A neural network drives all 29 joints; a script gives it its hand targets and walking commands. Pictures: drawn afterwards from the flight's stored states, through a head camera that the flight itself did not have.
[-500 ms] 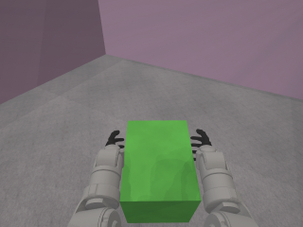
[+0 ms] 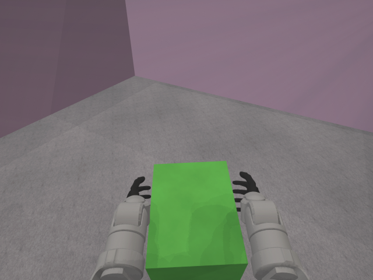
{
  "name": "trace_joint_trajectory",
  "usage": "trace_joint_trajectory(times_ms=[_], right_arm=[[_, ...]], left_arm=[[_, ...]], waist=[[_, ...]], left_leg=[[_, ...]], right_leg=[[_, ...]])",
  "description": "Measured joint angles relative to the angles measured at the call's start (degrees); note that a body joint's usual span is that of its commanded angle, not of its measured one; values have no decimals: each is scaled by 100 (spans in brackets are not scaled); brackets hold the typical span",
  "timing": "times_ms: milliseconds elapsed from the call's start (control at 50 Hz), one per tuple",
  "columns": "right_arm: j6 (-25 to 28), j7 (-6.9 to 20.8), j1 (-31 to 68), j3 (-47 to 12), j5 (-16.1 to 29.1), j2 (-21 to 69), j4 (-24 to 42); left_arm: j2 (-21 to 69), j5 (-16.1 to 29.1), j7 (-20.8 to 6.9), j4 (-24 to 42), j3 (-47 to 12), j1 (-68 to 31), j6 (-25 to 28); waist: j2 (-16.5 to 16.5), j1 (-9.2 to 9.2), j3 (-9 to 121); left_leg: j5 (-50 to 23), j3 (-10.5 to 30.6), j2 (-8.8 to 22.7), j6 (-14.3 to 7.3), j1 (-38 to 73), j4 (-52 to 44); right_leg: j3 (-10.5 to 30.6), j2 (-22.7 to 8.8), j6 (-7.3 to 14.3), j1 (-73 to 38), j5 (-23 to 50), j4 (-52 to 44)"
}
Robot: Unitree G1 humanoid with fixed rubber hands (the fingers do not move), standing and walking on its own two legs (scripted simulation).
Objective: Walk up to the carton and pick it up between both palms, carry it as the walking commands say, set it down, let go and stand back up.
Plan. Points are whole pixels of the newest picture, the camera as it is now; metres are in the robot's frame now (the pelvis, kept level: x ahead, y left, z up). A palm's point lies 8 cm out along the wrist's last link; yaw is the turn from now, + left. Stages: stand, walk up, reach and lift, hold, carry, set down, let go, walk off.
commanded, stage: reach and lift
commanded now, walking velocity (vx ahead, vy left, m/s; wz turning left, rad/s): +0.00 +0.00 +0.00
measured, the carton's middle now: (193, 225) +0.30 +0.00 -0.05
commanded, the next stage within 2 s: hold in 0.36 s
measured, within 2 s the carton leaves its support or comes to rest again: neither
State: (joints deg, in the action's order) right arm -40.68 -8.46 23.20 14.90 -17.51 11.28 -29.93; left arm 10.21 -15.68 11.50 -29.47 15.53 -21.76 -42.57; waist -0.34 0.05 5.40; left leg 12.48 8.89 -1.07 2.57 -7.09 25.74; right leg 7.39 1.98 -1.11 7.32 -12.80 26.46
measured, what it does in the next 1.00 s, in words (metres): stands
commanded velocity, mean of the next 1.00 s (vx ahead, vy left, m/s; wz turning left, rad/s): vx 0.00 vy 0.00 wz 0.00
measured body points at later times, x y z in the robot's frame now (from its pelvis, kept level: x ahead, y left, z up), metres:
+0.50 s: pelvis -0.01 +0.02 +0.00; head -0.10 +0.03 +0.44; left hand +0.29 +0.15 +0.04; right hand +0.29 -0.13 +0.06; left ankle +0.03 +0.15 -0.74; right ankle +0.03 -0.13 -0.74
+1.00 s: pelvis +0.00 +0.01 +0.00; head -0.08 +0.01 +0.44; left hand +0.30 +0.15 +0.04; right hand +0.30 -0.13 +0.06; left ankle +0.03 +0.15 -0.74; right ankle +0.03 -0.13 -0.74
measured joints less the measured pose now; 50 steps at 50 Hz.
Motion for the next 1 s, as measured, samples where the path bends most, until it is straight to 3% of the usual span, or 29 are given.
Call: trace_joint_trajectory(times_ms=[160, 280, 380, 620, 780, 1000], right_arm=[[-111, 115, -35, 53, -73, -15, 228], [-192, 564, -208, 13, -52, -78, 434], [-255, 727, -199, -4, -152, -75, 512], [-252, 578, -188, 22, -144, -71, 618], [-219, 378, 26, 191, -233, 11, 378], [-295, 675, -363, -284, -47, -128, 686]], left_arm=[[95, -86, -18, 32, 63, -101, -42], [24, -95, -192, 228, -51, 67, -125], [28, -204, -322, 262, 25, 66, -126], [56, -94, -99, 366, -169, -14, -261], [119, -223, -121, 120, 91, -176, -161], [-44, -68, -301, 514, -193, 278, -207]], waist=[[73, -91, -46], [71, -143, 17], [-13, -151, -124], [-15, -160, -256], [75, -162, -198], [3, -126, -70]], left_leg=[[-33, -19, -61, -67, 26, -18], [-50, -109, -84, -122, 135, -65], [-54, -115, -125, -145, 159, 7], [-32, -147, -156, -169, -8, 205], [-24, -191, -158, -153, -7, 158], [-24, -42, -52, -63, 116, -51]], right_leg=[[8, -72, -70, -66, 51, -95], [88, -104, -118, -158, 84, -151], [86, -137, -149, -188, 75, -80], [98, -148, -174, -38, 71, 73], [128, -152, -166, 43, 6, 178], [-39, -85, -48, -128, 14, -67]])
